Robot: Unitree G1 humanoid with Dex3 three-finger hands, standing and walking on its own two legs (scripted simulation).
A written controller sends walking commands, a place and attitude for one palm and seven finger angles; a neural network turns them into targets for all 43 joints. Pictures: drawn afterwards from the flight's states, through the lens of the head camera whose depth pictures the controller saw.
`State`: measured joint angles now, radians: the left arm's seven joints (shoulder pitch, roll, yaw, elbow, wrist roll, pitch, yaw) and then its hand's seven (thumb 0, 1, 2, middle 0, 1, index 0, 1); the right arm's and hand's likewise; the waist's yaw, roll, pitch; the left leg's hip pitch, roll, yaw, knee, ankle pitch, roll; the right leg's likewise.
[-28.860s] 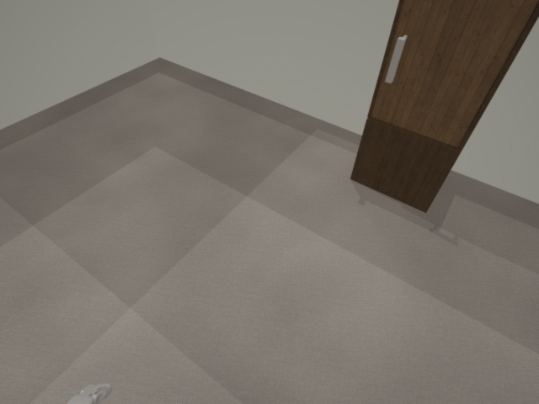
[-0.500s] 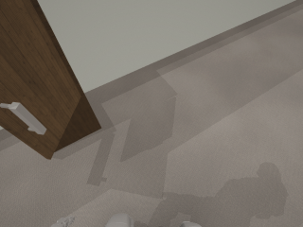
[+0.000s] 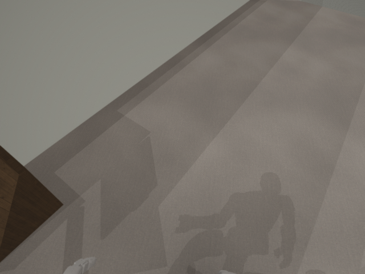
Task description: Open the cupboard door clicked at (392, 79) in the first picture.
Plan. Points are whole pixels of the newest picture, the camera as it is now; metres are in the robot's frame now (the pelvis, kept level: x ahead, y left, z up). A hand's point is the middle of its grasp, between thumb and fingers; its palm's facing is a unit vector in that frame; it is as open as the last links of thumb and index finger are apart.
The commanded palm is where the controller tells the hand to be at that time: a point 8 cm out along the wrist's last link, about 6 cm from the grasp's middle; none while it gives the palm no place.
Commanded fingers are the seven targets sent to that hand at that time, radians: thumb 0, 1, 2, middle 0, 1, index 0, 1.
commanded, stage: walk to a spot facing it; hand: left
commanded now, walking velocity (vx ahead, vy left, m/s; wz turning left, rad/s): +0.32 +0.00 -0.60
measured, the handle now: out of the picture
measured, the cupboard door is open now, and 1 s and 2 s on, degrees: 49 49 49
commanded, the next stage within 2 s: turn to face it in 1.26 s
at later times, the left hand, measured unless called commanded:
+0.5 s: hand (122, 232) +0.25 +0.18 -0.19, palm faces -0.21 -0.96 -0.17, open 7.4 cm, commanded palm none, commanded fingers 0.00 0.90 0.90 -0.20 -0.30 -0.20 -0.30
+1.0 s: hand (188, 144) +0.54 +0.00 -0.16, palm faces -0.39 -0.89 -0.21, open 7.2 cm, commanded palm none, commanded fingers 0.00 0.90 0.90 -0.20 -0.30 -0.20 -0.30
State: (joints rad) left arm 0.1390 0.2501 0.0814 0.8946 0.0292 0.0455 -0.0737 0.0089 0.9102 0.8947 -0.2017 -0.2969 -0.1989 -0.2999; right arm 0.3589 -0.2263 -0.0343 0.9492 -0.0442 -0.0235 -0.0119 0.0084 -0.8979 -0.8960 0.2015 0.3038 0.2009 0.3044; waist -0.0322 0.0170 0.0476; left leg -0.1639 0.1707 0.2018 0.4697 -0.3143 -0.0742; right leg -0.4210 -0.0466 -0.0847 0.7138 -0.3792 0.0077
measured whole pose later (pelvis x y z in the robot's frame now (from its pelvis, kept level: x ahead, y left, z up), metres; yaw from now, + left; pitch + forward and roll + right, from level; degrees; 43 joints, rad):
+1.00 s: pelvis +0.38 -0.14 +0.00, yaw -24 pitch +0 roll +1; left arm 0.18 0.18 0.07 0.99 0.01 -0.05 0.00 -0.01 0.93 0.89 -0.21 -0.30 -0.20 -0.30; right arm 0.31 -0.18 -0.05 1.06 -0.03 -0.01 0.00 0.01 -0.91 -0.90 0.20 0.30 0.19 0.30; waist -0.05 -0.01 0.07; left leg -0.48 0.14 0.08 1.04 -0.33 -0.04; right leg -0.22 0.02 -0.10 0.45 -0.24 -0.07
